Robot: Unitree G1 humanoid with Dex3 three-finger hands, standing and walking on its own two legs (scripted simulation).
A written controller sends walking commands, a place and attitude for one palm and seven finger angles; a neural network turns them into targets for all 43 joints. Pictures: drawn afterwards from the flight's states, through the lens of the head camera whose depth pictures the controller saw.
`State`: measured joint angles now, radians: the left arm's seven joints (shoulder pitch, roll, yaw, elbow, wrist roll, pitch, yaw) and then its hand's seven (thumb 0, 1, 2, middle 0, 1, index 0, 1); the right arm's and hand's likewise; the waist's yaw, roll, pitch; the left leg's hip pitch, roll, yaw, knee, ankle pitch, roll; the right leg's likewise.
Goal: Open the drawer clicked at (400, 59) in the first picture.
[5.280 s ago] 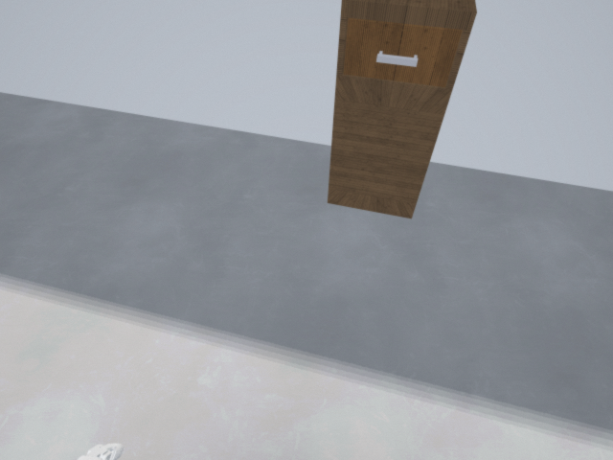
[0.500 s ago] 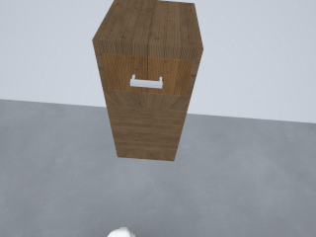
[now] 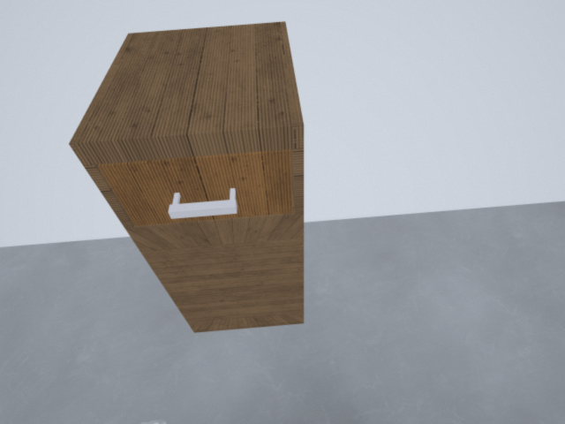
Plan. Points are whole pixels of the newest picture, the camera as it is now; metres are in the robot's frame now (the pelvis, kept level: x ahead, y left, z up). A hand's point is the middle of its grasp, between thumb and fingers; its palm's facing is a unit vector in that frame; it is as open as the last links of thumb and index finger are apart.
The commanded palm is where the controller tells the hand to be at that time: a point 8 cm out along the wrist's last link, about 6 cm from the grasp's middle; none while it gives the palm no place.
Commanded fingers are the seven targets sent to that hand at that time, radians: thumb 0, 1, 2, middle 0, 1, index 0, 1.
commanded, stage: come to a stop and stand still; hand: left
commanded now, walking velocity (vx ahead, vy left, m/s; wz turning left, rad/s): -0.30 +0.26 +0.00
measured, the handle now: (204, 202) +0.52 +0.17 -0.03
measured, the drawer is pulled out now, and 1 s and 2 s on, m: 0.00 0.00 0.00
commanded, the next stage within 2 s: look again from close up in 1.80 s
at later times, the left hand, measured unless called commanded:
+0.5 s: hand out of the picture +0.03 +0.26 -0.17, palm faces +0.09 -0.97 -0.23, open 7.3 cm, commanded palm none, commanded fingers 0.00 0.90 0.90 -0.20 -0.30 -0.20 -0.30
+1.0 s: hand out of the picture -0.02 +0.22 -0.16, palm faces +0.00 -0.98 -0.18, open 7.3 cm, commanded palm none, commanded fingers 0.00 0.90 0.90 -0.20 -0.30 -0.20 -0.30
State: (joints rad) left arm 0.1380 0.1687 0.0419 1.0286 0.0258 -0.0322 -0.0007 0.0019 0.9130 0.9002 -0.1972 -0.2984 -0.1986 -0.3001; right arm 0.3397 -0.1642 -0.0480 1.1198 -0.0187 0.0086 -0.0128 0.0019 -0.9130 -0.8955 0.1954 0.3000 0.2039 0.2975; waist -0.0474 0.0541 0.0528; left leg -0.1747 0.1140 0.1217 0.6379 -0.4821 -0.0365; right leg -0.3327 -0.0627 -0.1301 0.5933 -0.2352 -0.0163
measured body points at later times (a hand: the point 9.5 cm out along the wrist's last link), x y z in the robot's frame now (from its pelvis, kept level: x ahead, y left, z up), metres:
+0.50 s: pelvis +0.00 +0.05 +0.01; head +0.03 +0.08 +0.46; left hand +0.03 +0.31 -0.15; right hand +0.11 -0.19 -0.12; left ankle +0.00 +0.14 -0.73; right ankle +0.00 -0.09 -0.69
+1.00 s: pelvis -0.02 +0.05 +0.02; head -0.02 +0.05 +0.47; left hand -0.02 +0.27 -0.15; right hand -0.05 -0.17 -0.15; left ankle +0.00 +0.14 -0.73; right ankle -0.05 -0.06 -0.73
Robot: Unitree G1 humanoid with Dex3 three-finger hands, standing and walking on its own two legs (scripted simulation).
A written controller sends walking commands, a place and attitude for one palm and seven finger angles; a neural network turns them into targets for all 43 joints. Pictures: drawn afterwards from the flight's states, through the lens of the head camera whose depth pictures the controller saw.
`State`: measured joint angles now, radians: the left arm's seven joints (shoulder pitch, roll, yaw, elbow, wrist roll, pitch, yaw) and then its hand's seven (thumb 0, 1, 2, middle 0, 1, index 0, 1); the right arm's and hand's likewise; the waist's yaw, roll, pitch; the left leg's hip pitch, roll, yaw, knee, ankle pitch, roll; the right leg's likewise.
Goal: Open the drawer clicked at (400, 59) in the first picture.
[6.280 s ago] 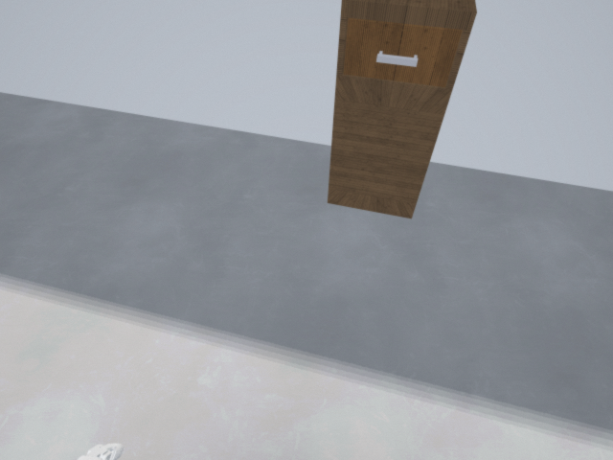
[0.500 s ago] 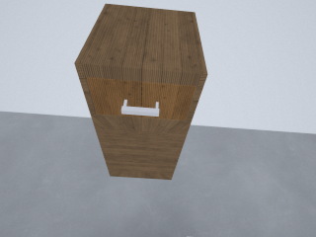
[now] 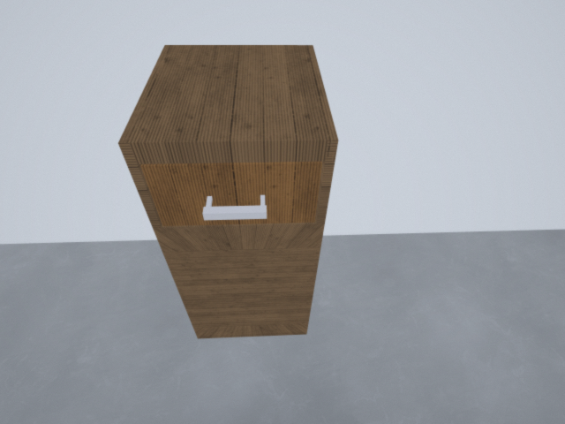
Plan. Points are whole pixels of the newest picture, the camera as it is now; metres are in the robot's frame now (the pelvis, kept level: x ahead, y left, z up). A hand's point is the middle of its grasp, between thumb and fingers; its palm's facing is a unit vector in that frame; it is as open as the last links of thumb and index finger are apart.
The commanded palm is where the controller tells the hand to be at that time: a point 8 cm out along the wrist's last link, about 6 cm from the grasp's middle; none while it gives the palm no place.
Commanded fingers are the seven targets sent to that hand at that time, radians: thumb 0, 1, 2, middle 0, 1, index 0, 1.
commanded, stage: come to a stop and stand still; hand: left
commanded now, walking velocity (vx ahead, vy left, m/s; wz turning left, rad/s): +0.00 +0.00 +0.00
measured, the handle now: (235, 206) +0.54 +0.13 -0.04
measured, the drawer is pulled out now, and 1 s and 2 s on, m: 0.00 0.00 0.00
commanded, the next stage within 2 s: look again from close up in 0.80 s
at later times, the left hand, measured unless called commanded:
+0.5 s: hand out of the picture -0.03 +0.13 -0.18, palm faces +0.04 -0.99 -0.14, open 7.3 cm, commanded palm none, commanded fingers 0.00 0.90 0.90 -0.20 -0.30 -0.20 -0.30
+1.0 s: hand out of the picture +0.01 +0.14 -0.18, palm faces +0.01 -0.98 -0.18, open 7.3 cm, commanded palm none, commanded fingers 0.00 0.90 0.90 -0.20 -0.30 -0.20 -0.30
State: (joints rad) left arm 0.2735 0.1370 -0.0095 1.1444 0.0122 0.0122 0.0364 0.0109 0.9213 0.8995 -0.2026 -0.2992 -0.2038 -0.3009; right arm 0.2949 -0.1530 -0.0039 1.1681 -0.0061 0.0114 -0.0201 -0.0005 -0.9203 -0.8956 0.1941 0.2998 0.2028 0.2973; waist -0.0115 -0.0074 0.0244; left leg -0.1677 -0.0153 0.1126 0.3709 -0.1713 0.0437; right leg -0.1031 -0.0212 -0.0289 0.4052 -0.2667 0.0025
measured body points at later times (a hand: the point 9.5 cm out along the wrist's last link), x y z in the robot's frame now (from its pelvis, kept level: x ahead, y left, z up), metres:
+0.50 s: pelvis +0.01 -0.01 +0.00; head +0.01 -0.02 +0.45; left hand -0.03 +0.18 -0.16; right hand -0.01 -0.21 -0.17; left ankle +0.02 +0.09 -0.74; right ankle -0.03 -0.12 -0.74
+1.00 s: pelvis +0.02 -0.02 -0.01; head +0.05 -0.02 +0.44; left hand +0.01 +0.19 -0.17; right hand +0.03 -0.24 -0.17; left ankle +0.02 +0.09 -0.74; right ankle -0.03 -0.12 -0.74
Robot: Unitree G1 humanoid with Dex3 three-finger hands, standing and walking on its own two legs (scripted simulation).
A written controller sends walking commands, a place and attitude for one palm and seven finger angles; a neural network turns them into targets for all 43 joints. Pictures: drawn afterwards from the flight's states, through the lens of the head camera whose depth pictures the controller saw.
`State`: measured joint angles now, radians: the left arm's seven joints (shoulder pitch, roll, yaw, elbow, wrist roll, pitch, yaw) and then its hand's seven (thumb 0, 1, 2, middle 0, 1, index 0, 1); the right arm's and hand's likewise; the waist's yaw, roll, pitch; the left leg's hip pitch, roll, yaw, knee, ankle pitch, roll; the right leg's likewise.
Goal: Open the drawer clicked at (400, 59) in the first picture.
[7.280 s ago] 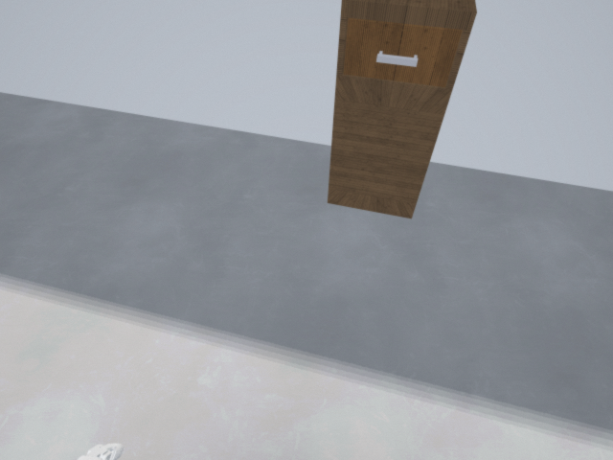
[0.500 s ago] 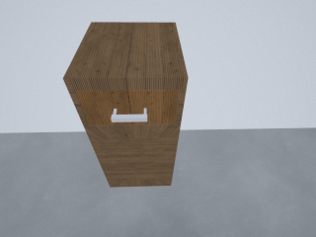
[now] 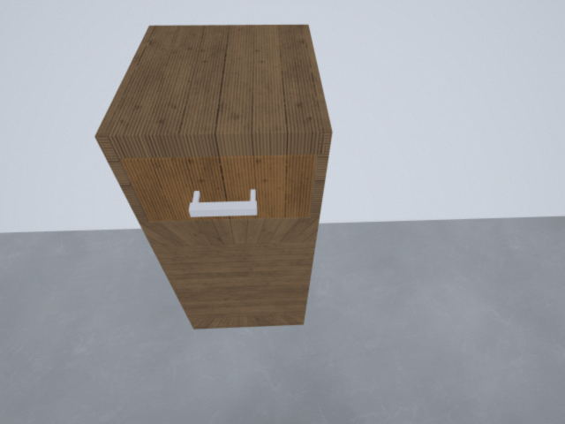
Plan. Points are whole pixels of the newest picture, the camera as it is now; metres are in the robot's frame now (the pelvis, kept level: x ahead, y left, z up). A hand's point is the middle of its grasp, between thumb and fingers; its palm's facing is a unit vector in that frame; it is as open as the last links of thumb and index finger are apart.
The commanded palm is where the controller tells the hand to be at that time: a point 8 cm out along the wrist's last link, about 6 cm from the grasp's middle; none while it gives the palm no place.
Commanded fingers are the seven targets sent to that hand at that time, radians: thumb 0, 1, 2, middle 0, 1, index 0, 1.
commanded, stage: look again from close up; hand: left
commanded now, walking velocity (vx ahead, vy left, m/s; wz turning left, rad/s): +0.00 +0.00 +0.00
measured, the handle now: (224, 201) +0.51 +0.14 -0.04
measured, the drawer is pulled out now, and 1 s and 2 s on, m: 0.00 0.00 0.00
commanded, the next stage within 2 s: shuffle to correct the standing spot in 0.36 s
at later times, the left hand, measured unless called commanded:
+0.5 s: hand out of the picture -0.04 +0.20 -0.18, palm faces +0.04 -0.99 -0.17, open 7.3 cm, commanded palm none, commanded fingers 0.00 0.90 0.90 -0.20 -0.30 -0.20 -0.30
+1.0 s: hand out of the picture -0.07 +0.13 -0.19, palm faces +0.11 -0.99 -0.12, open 7.3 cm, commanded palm none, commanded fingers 0.00 0.90 0.90 -0.20 -0.30 -0.20 -0.30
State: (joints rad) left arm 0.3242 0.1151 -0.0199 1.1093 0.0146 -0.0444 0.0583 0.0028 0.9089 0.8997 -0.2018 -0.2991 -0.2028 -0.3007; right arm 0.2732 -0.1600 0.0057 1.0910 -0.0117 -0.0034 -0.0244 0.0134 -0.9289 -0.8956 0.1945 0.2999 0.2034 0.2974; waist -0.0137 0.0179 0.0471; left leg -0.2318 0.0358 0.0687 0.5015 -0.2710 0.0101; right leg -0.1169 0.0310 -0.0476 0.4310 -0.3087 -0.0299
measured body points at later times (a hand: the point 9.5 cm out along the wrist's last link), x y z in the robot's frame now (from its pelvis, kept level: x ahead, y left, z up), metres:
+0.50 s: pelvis -0.02 +0.04 +0.00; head -0.03 +0.05 +0.45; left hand -0.04 +0.25 -0.17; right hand -0.01 -0.19 -0.15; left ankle +0.00 +0.11 -0.74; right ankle -0.05 -0.10 -0.74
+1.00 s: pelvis -0.02 -0.01 -0.01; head -0.03 +0.00 +0.44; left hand -0.07 +0.19 -0.17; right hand -0.04 -0.24 -0.16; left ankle +0.00 +0.11 -0.74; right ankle -0.05 -0.10 -0.74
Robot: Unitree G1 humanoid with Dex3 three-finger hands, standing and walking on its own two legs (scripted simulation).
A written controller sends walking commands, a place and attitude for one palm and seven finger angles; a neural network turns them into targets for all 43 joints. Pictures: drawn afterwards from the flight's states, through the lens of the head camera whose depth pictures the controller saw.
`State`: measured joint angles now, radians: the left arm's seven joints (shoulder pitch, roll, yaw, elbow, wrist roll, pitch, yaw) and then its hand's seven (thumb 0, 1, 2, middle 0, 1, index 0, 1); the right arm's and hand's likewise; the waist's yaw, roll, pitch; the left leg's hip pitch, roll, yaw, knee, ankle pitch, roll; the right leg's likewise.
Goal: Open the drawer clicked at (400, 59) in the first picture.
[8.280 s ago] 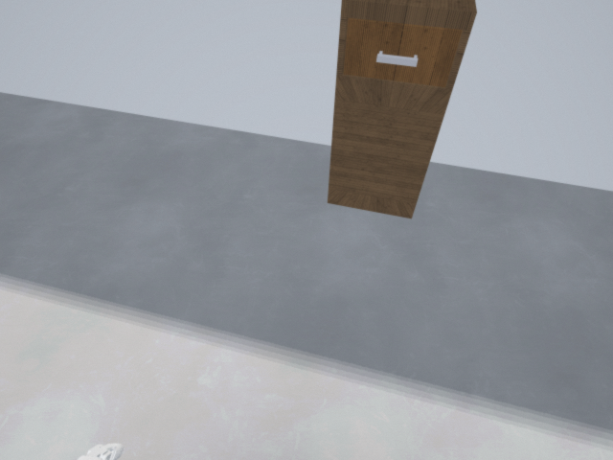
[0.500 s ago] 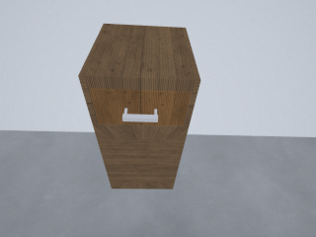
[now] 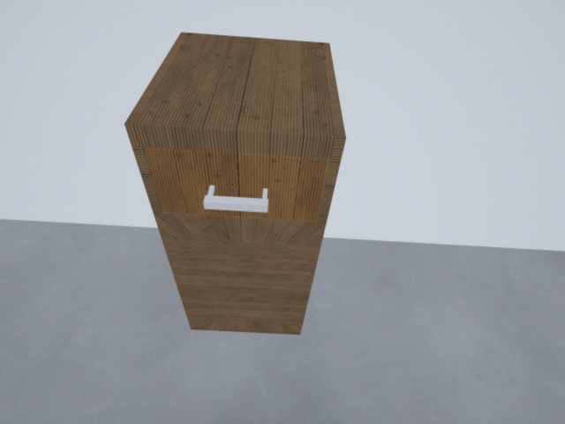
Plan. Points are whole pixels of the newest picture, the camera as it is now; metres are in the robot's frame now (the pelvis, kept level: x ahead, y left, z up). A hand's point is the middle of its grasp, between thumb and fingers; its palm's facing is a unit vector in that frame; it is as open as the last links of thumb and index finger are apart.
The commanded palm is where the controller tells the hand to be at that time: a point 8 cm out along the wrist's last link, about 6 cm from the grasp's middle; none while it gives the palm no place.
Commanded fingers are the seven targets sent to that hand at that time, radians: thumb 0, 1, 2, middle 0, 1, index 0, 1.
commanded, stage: shuffle to correct the standing spot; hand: left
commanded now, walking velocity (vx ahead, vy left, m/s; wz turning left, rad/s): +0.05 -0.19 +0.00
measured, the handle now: (237, 197) +0.55 +0.13 -0.03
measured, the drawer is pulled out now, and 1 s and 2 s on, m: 0.00 0.00 0.00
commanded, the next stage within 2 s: come to a stop and stand still in 0.20 s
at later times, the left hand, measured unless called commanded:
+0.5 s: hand out of the picture +0.01 +0.09 -0.17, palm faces +0.09 -0.98 -0.17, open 7.3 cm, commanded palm none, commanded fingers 0.00 0.90 0.90 -0.20 -0.30 -0.20 -0.30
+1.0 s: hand out of the picture +0.01 +0.10 -0.17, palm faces +0.05 -0.97 -0.22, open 7.3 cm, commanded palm none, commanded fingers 0.00 0.90 0.90 -0.20 -0.30 -0.20 -0.30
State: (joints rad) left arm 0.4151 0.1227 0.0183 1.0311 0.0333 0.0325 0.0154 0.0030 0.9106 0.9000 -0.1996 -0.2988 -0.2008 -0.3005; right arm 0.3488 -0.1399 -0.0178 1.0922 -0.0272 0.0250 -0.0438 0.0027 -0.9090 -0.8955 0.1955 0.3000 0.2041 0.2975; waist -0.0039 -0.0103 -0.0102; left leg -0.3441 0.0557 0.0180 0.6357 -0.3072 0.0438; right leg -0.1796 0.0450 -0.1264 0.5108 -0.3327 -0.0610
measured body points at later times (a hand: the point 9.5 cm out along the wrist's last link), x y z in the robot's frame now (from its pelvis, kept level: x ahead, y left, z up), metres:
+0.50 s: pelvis +0.02 -0.07 +0.01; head +0.03 -0.07 +0.46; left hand +0.01 +0.14 -0.15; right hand +0.06 -0.30 -0.15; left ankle +0.04 +0.01 -0.71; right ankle +0.01 -0.13 -0.73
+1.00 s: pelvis +0.02 -0.08 +0.00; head +0.01 -0.09 +0.45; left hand +0.01 +0.15 -0.15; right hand +0.04 -0.31 -0.16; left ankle +0.05 +0.00 -0.73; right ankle +0.01 -0.14 -0.73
